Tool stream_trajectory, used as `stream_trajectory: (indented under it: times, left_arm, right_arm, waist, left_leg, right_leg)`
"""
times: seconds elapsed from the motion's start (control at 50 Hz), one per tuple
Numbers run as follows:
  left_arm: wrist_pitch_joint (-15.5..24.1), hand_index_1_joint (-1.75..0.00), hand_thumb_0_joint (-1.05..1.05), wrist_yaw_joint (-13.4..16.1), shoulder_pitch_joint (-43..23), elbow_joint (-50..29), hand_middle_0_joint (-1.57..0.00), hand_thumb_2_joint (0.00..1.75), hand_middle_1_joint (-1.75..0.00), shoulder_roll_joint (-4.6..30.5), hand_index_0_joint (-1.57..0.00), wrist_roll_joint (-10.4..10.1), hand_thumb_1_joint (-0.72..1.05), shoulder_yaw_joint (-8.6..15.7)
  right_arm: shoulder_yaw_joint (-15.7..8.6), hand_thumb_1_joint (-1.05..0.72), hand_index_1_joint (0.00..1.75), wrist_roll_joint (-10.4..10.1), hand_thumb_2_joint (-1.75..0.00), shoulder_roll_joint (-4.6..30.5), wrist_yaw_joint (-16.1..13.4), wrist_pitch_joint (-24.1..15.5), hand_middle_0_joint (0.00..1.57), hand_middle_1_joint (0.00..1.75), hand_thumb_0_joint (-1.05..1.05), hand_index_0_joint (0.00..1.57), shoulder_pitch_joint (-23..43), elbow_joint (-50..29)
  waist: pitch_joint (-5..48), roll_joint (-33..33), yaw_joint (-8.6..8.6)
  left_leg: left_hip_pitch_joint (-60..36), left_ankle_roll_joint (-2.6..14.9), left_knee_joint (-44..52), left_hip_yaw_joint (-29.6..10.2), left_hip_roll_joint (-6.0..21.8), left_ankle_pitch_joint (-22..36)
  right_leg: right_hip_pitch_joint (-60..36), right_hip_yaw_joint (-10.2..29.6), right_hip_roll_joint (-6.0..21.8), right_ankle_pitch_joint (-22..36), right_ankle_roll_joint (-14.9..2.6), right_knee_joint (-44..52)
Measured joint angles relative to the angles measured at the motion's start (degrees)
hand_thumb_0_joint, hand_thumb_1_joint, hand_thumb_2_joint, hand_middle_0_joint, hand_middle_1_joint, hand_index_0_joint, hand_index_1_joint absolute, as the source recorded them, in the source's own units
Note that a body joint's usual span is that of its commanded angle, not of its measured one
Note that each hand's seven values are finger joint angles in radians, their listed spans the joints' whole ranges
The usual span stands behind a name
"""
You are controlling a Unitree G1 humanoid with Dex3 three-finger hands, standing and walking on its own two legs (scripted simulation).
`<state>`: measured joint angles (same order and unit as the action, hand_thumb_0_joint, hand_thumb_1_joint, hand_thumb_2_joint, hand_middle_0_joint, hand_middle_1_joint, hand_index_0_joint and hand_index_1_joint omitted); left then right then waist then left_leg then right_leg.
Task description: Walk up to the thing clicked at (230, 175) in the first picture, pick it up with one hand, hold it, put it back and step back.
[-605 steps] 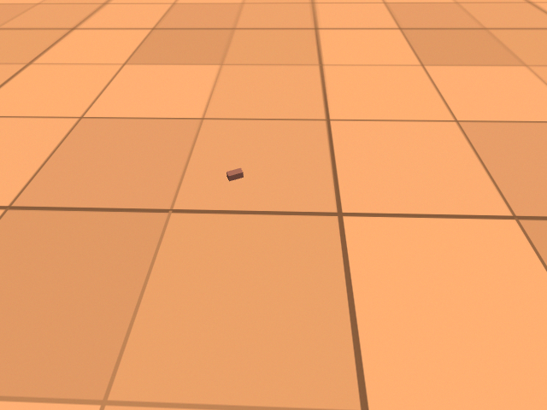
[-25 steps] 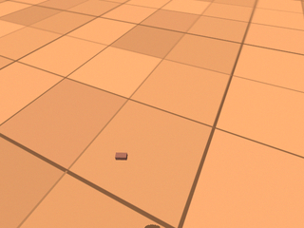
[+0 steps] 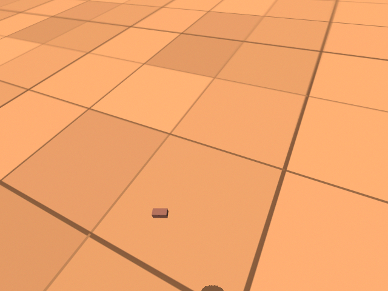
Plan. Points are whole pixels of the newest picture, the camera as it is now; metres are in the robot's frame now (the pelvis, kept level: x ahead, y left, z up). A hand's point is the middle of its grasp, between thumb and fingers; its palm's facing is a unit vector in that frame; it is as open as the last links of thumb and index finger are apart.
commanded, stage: walk up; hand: left
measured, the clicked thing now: (160, 213) +0.68 +0.33 -0.76
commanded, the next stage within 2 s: none
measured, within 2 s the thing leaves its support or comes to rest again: neither
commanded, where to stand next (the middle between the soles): +0.30 +0.06 m, yaw +0 degrees
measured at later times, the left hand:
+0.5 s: hand (87, 267) +0.22 +0.32 -0.15, palm faces -0.05 -0.94 -0.35, open 7.4 cm
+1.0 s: hand (100, 225) +0.34 +0.33 -0.16, palm faces -0.01 -0.93 -0.37, open 7.4 cm
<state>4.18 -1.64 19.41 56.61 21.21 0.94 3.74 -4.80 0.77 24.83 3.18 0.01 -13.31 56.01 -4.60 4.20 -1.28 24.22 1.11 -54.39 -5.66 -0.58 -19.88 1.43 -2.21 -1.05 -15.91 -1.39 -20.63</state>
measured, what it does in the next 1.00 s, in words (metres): walks ahead: left foot, then right foot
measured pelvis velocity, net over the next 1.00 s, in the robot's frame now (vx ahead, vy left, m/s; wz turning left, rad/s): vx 0.27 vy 0.07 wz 0.00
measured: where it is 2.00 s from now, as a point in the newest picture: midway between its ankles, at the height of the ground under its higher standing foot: outside the picture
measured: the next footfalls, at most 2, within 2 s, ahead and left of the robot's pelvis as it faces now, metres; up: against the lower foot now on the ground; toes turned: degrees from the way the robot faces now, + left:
left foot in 0.20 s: +0.24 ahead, +0.15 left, +0.00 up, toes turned +5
right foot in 0.64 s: +0.33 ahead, -0.07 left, +0.00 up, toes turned -2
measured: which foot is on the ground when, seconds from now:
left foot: up 0.00-0.18, down 0.20-0.66, up 0.68-0.94, down 0.96-1.00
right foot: down 0.00-0.24, up 0.26-0.62, down 0.64-1.00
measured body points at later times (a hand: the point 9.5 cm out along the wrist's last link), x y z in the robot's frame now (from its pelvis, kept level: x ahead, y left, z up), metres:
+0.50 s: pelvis +0.17 +0.05 +0.00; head +0.19 +0.07 +0.44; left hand +0.22 +0.37 -0.12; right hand +0.25 -0.26 -0.10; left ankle +0.20 +0.15 -0.74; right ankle +0.24 -0.11 -0.70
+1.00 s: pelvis +0.27 +0.07 -0.02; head +0.29 +0.07 +0.43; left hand +0.34 +0.38 -0.14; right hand +0.34 -0.24 -0.14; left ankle +0.30 +0.20 -0.74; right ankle +0.30 -0.08 -0.74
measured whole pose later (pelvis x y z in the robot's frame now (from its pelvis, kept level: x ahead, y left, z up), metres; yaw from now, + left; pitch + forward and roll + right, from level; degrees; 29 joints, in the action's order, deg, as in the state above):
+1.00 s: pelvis +0.27 +0.07 -0.02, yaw +0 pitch -3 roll +1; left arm 1.0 -0.6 14.0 49.4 22.3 0.3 1.1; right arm -2.2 0.8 21.9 0.8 -1.4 -14.1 52.8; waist -5.3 -1.5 -1.2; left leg 16.5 -0.7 -35.5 0.5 0.1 -15.6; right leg 18.6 0.5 5.3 -18.2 1.2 -39.5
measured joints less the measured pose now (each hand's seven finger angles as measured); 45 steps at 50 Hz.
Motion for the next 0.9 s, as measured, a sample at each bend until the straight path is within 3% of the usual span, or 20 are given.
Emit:
stream_trajectory:
  times: [0.1,0.2,0.24,0.3,0.34,0.42,0.52,0.64,0.68,0.74,0.78,0.84,0.9]
  left_arm:
    - [-0.24,-0.30,0.01,0.26,0.42,-2.51,-0.21,0.90,-0.30,0.50,-0.21,-0.10,0.90,-0.03]
    - [-0.52,-0.30,0.01,0.20,0.54,-5.02,-0.21,0.90,-0.30,1.77,-0.21,-0.51,0.90,-0.48]
    - [-0.95,-0.30,0.01,0.52,-0.05,-5.21,-0.21,0.90,-0.30,2.20,-0.21,-0.88,0.90,-0.59]
    - [-1.77,-0.30,0.01,0.88,-1.12,-5.53,-0.21,0.90,-0.30,1.28,-0.21,-1.26,0.91,-1.54]
    - [-1.70,-0.30,0.01,0.51,-1.42,-6.02,-0.21,0.90,-0.30,1.51,-0.20,-1.39,0.91,-2.12]
    - [-0.95,-0.30,0.01,-0.38,-1.01,-7.47,-0.21,0.90,-0.30,2.37,-0.21,-1.47,0.91,-1.72]
    - [-1.06,-0.30,0.01,-0.60,-0.15,-7.23,-0.21,0.90,-0.30,2.81,-0.21,-0.71,0.91,-1.11]
    - [-0.49,-0.30,0.01,0.89,0.10,-6.50,-0.21,0.90,-0.30,3.06,-0.20,0.12,0.91,-0.52]
    - [-0.26,-0.30,0.01,1.54,-0.85,-6.11,-0.21,0.90,-0.30,1.95,-0.20,0.36,0.91,-0.42]
    - [-0.19,-0.30,0.01,1.35,-1.99,-7.19,-0.21,0.90,-0.30,0.63,-0.20,0.13,0.91,-1.60]
    - [-0.14,-0.30,0.01,1.29,-2.40,-7.94,-0.21,0.90,-0.30,-0.20,-0.21,-0.02,0.91,-2.21]
    - [-0.09,-0.30,0.01,1.22,-2.67,-8.71,-0.21,0.90,-0.30,-0.80,-0.21,0.09,0.90,-2.91]
    - [-0.57,-0.30,0.01,1.04,-3.03,-8.92,-0.21,0.90,-0.30,-0.54,-0.21,0.34,0.90,-3.06]
  right_arm:
    - [0.37,-0.90,0.30,0.23,-0.90,-0.91,1.05,0.19,0.20,0.30,0.01,0.20,1.12,-2.51]
    - [0.38,-0.90,0.30,0.72,-0.90,-2.60,1.92,-0.21,0.20,0.30,0.01,0.20,2.03,-4.27]
    - [0.00,-0.90,0.30,1.31,-0.90,-3.66,1.67,-1.23,0.20,0.30,0.01,0.20,3.00,-5.39]
    - [0.08,-0.90,0.30,0.40,-0.90,-4.20,1.05,-2.49,0.20,0.30,0.01,0.20,3.17,-7.82]
    - [0.55,-0.90,0.30,-0.26,-0.90,-4.77,0.59,-2.51,0.20,0.30,0.01,0.20,2.45,-8.48]
    - [1.24,-0.90,0.30,-0.42,-0.90,-4.92,0.14,-2.92,0.21,0.30,0.01,0.20,0.03,-9.13]
    - [1.05,-0.90,0.30,0.36,-0.90,-3.34,0.34,-2.72,0.21,0.30,0.01,0.20,-2.94,-9.90]
    - [1.21,-0.90,0.30,-0.04,-0.90,-1.95,-0.53,-0.73,0.20,0.30,0.01,0.20,-4.26,-9.61]
    - [1.36,-0.90,0.30,-0.63,-0.90,-1.66,-1.14,0.14,0.20,0.30,0.01,0.20,-3.27,-8.51]
    - [2.00,-0.90,0.30,-0.54,-0.90,-1.92,-1.57,0.92,0.20,0.30,0.01,0.20,-2.61,-8.14]
    - [2.37,-0.90,0.30,-0.69,-0.90,-1.86,-1.49,0.96,0.20,0.30,0.01,0.20,-2.18,-7.62]
    - [2.57,-0.90,0.30,-0.73,-0.90,-1.69,-1.33,0.75,0.20,0.30,0.01,0.20,-1.77,-6.99]
    - [2.74,-0.90,0.30,-0.67,-0.90,-1.79,-1.36,0.11,0.20,0.30,0.01,0.20,-1.60,-6.10]
  waist:
    - [-2.84,-0.40,0.00]
    - [-3.21,-2.62,-0.63]
    - [-4.15,-5.58,-0.53]
    - [-4.59,-5.17,0.96]
    - [-4.00,-5.53,1.54]
    - [-2.49,-6.64,1.90]
    - [-1.17,-6.02,2.27]
    - [-0.62,-3.64,2.55]
    - [-1.03,-1.23,1.77]
    - [-1.35,-0.40,0.88]
    - [-1.28,-0.22,0.42]
    - [-1.06,-0.13,0.06]
    - [-0.70,-1.07,-0.14]
  left_leg:
    - [3.24,-0.69,10.50,1.77,2.40,5.55]
    - [-0.29,1.08,21.48,6.57,3.28,12.06]
    - [-1.02,1.07,19.40,8.60,1.28,12.38]
    - [-2.37,1.86,17.26,8.67,1.50,8.64]
    - [-5.20,1.89,20.02,8.93,1.51,8.63]
    - [-10.41,1.83,25.72,10.04,0.80,9.09]
    - [-14.13,2.24,27.53,11.21,0.09,6.87]
    - [-12.58,0.39,19.25,11.05,0.86,-0.47]
    - [-10.58,0.36,13.21,9.42,2.14,-4.47]
    - [-6.27,0.64,2.49,6.48,-0.04,-11.20]
    - [-3.94,0.48,-0.94,5.54,-0.39,-11.01]
    - [-2.28,-0.16,0.46,4.07,0.67,-8.39]
    - [-3.38,-0.88,8.36,3.84,2.02,-6.07]
  right_leg:
    - [-3.67,-1.29,0.19,-3.01,0.62,0.24]
    - [-4.93,-2.06,1.49,-10.26,2.16,-5.74]
    - [-1.45,-0.85,4.49,-13.00,1.18,-16.90]
    - [8.82,4.46,0.89,-14.43,-0.95,-38.69]
    - [14.51,5.76,0.01,-11.73,-1.64,-44.67]
    - [22.03,6.44,2.10,-5.38,-0.82,-41.55]
    - [24.33,4.01,5.06,-2.06,1.43,-27.64]
    - [19.08,1.44,3.49,6.29,0.84,-13.39]
    - [18.88,0.81,1.77,4.05,0.83,-14.44]
    - [18.76,0.78,2.20,2.55,0.29,-15.51]
    - [17.95,0.92,2.75,2.70,0.33,-14.20]
    - [16.58,0.92,3.22,3.10,0.95,-12.11]
    - [15.99,1.12,3.80,2.35,1.61,-12.20]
